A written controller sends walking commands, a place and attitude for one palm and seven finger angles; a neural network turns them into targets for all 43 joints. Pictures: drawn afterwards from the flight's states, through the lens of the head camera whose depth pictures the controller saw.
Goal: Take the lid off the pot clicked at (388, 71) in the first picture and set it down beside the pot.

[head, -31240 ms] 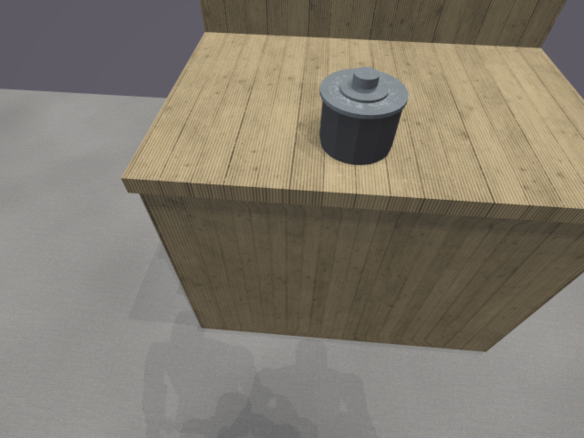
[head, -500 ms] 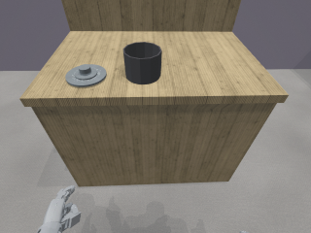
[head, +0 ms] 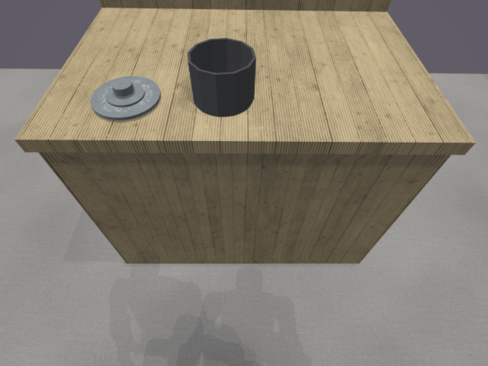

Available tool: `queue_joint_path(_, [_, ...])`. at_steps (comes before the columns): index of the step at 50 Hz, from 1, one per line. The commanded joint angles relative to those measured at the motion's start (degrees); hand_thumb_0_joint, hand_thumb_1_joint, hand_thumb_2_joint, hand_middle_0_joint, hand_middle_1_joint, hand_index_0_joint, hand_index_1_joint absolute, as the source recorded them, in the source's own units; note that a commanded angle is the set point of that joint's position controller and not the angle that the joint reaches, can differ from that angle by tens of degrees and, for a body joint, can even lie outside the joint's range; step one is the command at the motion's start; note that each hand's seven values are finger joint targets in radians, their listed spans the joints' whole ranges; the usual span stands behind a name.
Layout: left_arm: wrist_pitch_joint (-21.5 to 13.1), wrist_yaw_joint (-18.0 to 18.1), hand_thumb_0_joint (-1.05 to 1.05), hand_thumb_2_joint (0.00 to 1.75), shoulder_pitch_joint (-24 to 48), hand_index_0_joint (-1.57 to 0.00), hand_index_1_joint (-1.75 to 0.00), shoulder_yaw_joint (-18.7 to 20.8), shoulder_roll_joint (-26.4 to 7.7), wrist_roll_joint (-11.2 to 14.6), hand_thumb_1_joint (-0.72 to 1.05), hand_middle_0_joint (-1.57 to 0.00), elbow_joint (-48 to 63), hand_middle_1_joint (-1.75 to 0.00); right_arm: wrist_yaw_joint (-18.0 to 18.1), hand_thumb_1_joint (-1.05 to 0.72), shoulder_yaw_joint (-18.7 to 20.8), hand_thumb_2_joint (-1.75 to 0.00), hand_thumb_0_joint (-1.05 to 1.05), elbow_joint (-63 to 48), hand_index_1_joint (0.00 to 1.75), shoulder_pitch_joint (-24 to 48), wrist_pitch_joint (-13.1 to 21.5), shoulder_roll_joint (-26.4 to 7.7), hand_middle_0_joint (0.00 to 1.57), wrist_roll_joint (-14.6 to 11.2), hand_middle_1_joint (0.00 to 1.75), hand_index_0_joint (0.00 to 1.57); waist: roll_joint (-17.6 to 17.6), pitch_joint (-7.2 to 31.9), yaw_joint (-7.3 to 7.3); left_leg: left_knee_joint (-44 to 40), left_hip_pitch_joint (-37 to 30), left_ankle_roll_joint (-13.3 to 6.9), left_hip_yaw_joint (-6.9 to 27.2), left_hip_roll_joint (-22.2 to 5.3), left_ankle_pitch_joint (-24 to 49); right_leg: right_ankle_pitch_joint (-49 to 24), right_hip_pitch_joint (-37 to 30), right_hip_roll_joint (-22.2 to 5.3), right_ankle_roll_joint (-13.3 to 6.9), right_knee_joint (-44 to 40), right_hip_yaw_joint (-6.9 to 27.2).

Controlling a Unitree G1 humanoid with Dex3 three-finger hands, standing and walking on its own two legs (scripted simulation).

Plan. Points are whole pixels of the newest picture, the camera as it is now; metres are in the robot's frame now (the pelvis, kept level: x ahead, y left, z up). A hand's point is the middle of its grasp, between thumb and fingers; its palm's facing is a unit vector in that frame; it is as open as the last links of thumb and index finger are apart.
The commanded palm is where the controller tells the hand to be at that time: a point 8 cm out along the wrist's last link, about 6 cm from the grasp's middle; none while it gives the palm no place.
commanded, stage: let the arm hang, fingers relaxed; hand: left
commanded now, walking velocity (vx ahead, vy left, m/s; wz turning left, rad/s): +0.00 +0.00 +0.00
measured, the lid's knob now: (122, 87) +0.68 +0.32 +0.05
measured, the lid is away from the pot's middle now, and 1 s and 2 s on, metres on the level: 0.24 0.24 0.24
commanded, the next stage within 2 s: look to check the result in 0.44 s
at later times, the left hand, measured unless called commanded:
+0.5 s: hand out of the picture +0.05 +0.17 -0.18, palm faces +0.02 -0.98 -0.22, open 7.3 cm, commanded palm none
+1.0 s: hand out of the picture +0.03 +0.16 -0.18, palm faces +0.01 -0.98 -0.21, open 7.3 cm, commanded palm none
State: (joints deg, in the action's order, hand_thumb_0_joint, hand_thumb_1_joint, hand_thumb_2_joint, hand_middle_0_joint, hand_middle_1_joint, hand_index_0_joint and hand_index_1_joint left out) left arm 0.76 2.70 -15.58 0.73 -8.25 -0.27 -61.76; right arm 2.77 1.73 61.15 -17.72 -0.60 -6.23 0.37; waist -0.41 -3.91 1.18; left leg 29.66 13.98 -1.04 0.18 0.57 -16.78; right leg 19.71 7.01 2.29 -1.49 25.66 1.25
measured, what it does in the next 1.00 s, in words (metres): stands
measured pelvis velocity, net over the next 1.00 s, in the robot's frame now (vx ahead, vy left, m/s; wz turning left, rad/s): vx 0.02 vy -0.01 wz -0.03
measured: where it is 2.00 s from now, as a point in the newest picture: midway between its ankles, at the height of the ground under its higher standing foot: outside the picture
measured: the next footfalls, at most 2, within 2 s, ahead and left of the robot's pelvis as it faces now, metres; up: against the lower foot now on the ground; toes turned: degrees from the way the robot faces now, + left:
none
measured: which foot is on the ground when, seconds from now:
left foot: down 0.00-1.00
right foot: down 0.00-1.00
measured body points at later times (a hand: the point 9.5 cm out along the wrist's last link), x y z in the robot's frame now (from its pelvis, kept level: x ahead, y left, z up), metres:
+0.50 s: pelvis +0.02 +0.00 +0.00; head +0.05 +0.00 +0.45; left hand +0.05 +0.23 -0.16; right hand +0.02 -0.23 -0.16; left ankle -0.01 +0.11 -0.74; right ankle -0.07 -0.11 -0.74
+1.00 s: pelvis +0.02 -0.01 +0.00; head +0.05 -0.01 +0.45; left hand +0.03 +0.22 -0.16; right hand +0.00 -0.22 -0.16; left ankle -0.01 +0.11 -0.74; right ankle -0.07 -0.11 -0.74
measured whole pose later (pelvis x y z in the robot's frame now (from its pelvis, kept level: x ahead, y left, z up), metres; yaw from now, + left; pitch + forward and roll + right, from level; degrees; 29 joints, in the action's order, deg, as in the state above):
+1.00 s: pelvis +0.02 -0.01 +0.00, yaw -2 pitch +0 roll +0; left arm 0.1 3.3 -15.3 1.6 -8.1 -0.3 -62.9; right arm 3.3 2.3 63.4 -16.2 -0.2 -6.7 0.3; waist 0.4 -3.3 1.1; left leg 27.3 9.5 -0.4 -1.3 0.0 -18.0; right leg 20.4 3.2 2.6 -2.0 23.6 2.8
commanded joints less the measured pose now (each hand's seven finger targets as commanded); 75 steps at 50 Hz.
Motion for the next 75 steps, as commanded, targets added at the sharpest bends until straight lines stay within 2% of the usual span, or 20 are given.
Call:
queue_joint_path(1, [-1.0, 0.3, 0.0, 0.9, -2.6, -0.2, -0.3, 0.8, -4.8, 0.1, 0.9, -0.2, 1.5, -0.3, 0.3, -0.9, 1.5, -0.9, 0.0, -1.0, 0.3, -4.2, 0.9, -6.2, 0.2, -0.2, 0.3, 0.2, 1.3, 2.7, -0.06, -2.5, -5.4, -2.3, 3.6, -5.9, 20.3, -21.2, 1.9, -6.1, -1.5, -2.7, 2.9])
queue_joint_path(3, [-0.9, 0.4, 0.0, 0.9, -2.4, -0.2, -0.3, 1.0, -4.6, 0.1, 0.9, -0.2, 1.1, -0.3, 0.3, -0.9, 1.5, -0.9, 0.0, -0.6, 0.3, -3.6, 0.8, -5.6, 0.2, -0.2, 0.3, 0.2, 0.8, 0.9, -0.25, -2.8, -5.1, -2.3, 3.7, -5.8, 19.8, -20.6, 2.7, -6.0, -1.4, -2.7, 2.9])
queue_joint_path(8, [-1.0, 0.3, 0.0, 0.9, -2.2, -0.2, -0.3, 1.1, -5.0, 0.0, 0.9, -0.2, 1.3, -0.3, 0.3, -0.9, 1.6, -0.9, 0.0, -0.8, 0.3, -2.5, 0.8, -6.0, 0.2, -0.1, 0.3, 0.2, -0.2, 0.6, -0.38, -2.9, -5.5, -2.2, 3.3, -5.7, 19.4, -21.0, 2.5, -6.2, -1.4, -3.0, 3.3])
queue_joint_path(14, [-1.1, 0.1, 0.0, 0.9, -1.4, -0.2, -0.3, 1.3, -5.6, 0.1, 0.9, -0.2, 1.8, -0.3, 0.3, -0.9, 1.6, -0.9, 0.0, -1.2, 0.3, -2.1, 0.9, -6.8, 0.2, 0.0, 0.3, 0.2, -0.4, 1.8, -0.22, -3.3, -6.5, -2.2, 3.3, -6.0, 20.4, -21.6, 1.9, -6.1, -1.4, -3.0, 3.4])
queue_joint_path(17, [-1.3, 0.2, 0.0, 0.9, -1.7, -0.2, -0.3, 1.5, -5.8, 0.2, 0.9, -0.2, 1.9, -0.3, 0.4, -0.9, 1.6, -0.9, 0.0, -1.1, 0.3, -2.2, 1.1, -7.0, 0.2, 0.0, 0.3, 0.2, 1.1, 3.7, -0.31, -2.4, -7.7, -2.0, 2.7, -5.9, 24.1, -25.7, 0.2, -6.5, -1.2, -2.7, 3.3])
queue_joint_path(19, [-1.1, 0.3, 0.0, 0.9, -1.5, -0.2, -0.3, 1.4, -5.8, 0.1, 0.9, -0.2, 2.0, -0.3, 0.4, -0.9, 1.6, -0.9, 0.0, -1.1, 0.3, -1.9, 1.0, -6.8, 0.2, 0.0, 0.3, 0.2, 0.4, 2.1, -0.26, -2.7, -7.3, -2.0, 2.6, -5.9, 22.9, -24.9, 1.2, -6.5, -1.2, -2.9, 3.5])
queue_joint_path(27, [-1.3, 0.4, 0.0, 0.9, -2.1, -0.2, -0.3, 1.6, -5.7, 0.2, 0.9, -0.2, 1.9, -0.3, 0.5, -0.9, 1.5, -0.9, 0.0, -0.6, 0.3, -2.6, 1.0, -6.8, 0.2, -0.1, 0.3, 0.2, 0.8, 3.2, -0.31, -2.5, -8.7, -2.0, 2.4, -6.1, 25.5, -26.8, 0.1, -6.4, -1.2, -2.8, 3.3])
queue_joint_path(28, [-1.2, 0.4, 0.0, 0.9, -2.0, -0.2, -0.3, 1.5, -5.4, 0.1, 0.9, -0.2, 1.8, -0.3, 0.5, -0.9, 1.6, -0.9, 0.0, -0.6, 0.3, -2.2, 0.9, -6.5, 0.2, -0.1, 0.3, 0.2, 0.9, 1.5, -0.28, -2.8, -8.2, -1.9, 2.3, -6.0, 24.2, -25.9, 1.2, -6.3, -1.2, -2.9, 3.5])
queue_joint_path(32, [-1.4, 0.5, 0.0, 0.9, -2.6, -0.2, -0.3, 1.7, -5.5, 0.2, 0.9, -0.2, 1.5, -0.3, 0.6, -0.9, 1.6, -0.9, 0.0, -0.2, 0.3, -2.7, 1.1, -6.5, 0.2, -0.1, 0.3, 0.2, 0.9, 3.5, -0.31, -2.2, -9.1, -1.9, 2.0, -6.0, 25.7, -28.8, -0.6, -6.5, -1.2, -3.0, 3.7])
queue_joint_path(38, [-1.3, 0.6, 0.0, 0.9, -2.8, -0.2, -0.3, 1.5, -5.2, 0.2, 0.9, -0.2, 1.2, -0.3, 0.6, -0.9, 1.5, -0.9, 0.0, 0.4, 0.3, -2.8, 0.9, -5.8, 0.2, -0.2, 0.3, 0.2, 0.8, 1.2, -0.31, -3.2, -8.1, -1.7, 2.0, -5.8, 22.6, -26.4, 0.5, -6.4, -1.0, -3.6, 3.7])
queue_joint_path(42, [-1.4, 0.5, 0.0, 0.9, -3.1, -0.2, -0.3, 1.5, -4.8, 0.3, 0.9, -0.2, 0.7, -0.3, 0.7, -0.9, 1.5, -0.9, 0.0, 0.7, 0.3, -3.2, 1.1, -6.0, 0.2, -0.1, 0.3, 0.2, 0.1, 3.0, -0.19, -3.2, -9.5, -1.8, 1.8, -6.1, 24.1, -27.3, -0.1, -6.4, -1.2, -3.6, 3.9])
queue_joint_path(44, [-1.4, 0.5, 0.0, 0.9, -3.2, -0.2, -0.3, 1.4, -4.8, 0.3, 0.9, -0.2, 0.6, -0.3, 0.6, -0.9, 1.4, -0.9, 0.0, 0.8, 0.3, -3.0, 1.0, -5.7, 0.2, -0.2, 0.3, 0.2, 0.4, 1.1, -0.33, -3.6, -8.6, -1.9, 2.0, -6.1, 22.6, -25.6, 0.9, -6.3, -1.1, -4.0, 3.9])
queue_joint_path(47, [-1.5, 0.6, 0.0, 0.9, -3.6, -0.2, -0.3, 1.4, -4.7, 0.3, 0.9, -0.2, 0.4, -0.3, 0.7, -0.9, 1.5, -0.9, 0.0, 0.9, 0.3, -3.1, 1.0, -5.8, 0.2, -0.2, 0.3, 0.2, 1.0, 2.3, -0.27, -3.3, -9.3, -1.8, 1.7, -6.1, 23.6, -27.7, 0.0, -6.4, -1.0, -3.9, 4.0])
queue_joint_path(48, [-1.4, 0.6, 0.0, 0.9, -3.4, -0.2, -0.3, 1.4, -4.6, 0.2, 0.9, -0.2, 0.4, -0.3, 0.6, -0.9, 1.5, -0.9, 0.0, 1.0, 0.3, -3.1, 0.9, -5.5, 0.2, -0.3, 0.3, 0.2, 0.9, 0.7, -0.25, -3.7, -8.5, -1.7, 1.7, -6.0, 21.6, -26.0, 1.0, -6.3, -0.9, -4.1, 4.1])
queue_joint_path(52, [-1.5, 0.5, 0.0, 0.9, -4.0, -0.2, -0.3, 1.3, -4.7, 0.3, 0.9, -0.2, 0.1, -0.3, 0.7, -0.9, 1.4, -0.9, 0.0, 1.1, 0.3, -3.3, 1.0, -5.5, 0.2, -0.2, 0.3, 0.2, 0.7, 1.8, -0.24, -3.8, -9.0, -1.7, 1.7, -6.0, 22.2, -26.5, 0.4, -6.3, -0.9, -4.2, 4.3])
queue_joint_path(58, [-1.5, 0.6, 0.0, 0.9, -4.4, -0.2, -0.3, 1.2, -4.3, 0.2, 0.9, -0.2, -0.1, -0.3, 0.6, -0.9, 1.4, -0.9, 0.0, 1.3, 0.3, -3.1, 1.0, -5.2, 0.2, -0.3, 0.3, 0.2, 0.6, -0.1, -0.33, -4.3, -8.3, -1.7, 1.8, -5.9, 19.7, -24.1, 1.9, -6.2, -0.8, -4.7, 4.4])
queue_joint_path(62, [-1.7, 0.5, 0.0, 0.9, -4.4, -0.2, -0.3, 1.2, -4.2, 0.2, 0.9, -0.2, -0.2, -0.3, 0.7, -0.9, 1.3, -0.9, 0.0, 1.4, 0.3, -3.6, 1.1, -5.3, 0.2, -0.2, 0.3, 0.2, 0.6, 1.5, -0.15, -4.4, -8.9, -1.8, 1.9, -6.1, 21.3, -24.9, 0.8, -6.1, -0.9, -4.6, 4.4])
queue_joint_path(67, [-1.6, 0.5, 0.0, 0.9, -4.7, -0.2, -0.3, 1.1, -3.9, 0.3, 0.9, -0.2, -0.5, -0.3, 0.7, -0.9, 1.3, -0.9, 0.0, 1.5, 0.3, -3.7, 1.2, -5.2, 0.2, -0.2, 0.3, 0.2, 0.3, 1.3, -0.32, -4.7, -9.0, -1.9, 2.0, -6.1, 21.2, -23.8, 1.3, -6.1, -1.0, -4.6, 4.1])
queue_joint_path(69, [-1.5, 0.5, 0.0, 0.9, -4.7, -0.2, -0.3, 1.0, -3.8, 0.2, 0.9, -0.2, -0.5, -0.3, 0.6, -0.9, 1.3, -0.9, 0.0, 1.6, 0.3, -3.8, 1.1, -5.1, 0.2, -0.2, 0.3, 0.2, 0.2, -0.3, -0.29, -5.3, -8.2, -1.9, 2.3, -6.1, 18.9, -21.1, 2.3, -5.9, -1.0, -5.0, 4.2])
queue_joint_path(75, [-1.6, 0.5, 0.0, 0.9, -5.0, -0.2, -0.3, 0.9, -3.6, 0.2, 0.9, -0.2, -0.9, -0.3, 0.6, -0.9, 1.2, -0.9, 0.0, 1.8, 0.3, -4.0, 1.2, -5.0, 0.2, -0.2, 0.3, 0.2, 0.6, 0.5, -0.23, -5.2, -8.8, -2.0, 2.2, -6.1, 19.7, -22.0, 2.3, -6.0, -1.0, -4.9, 4.4])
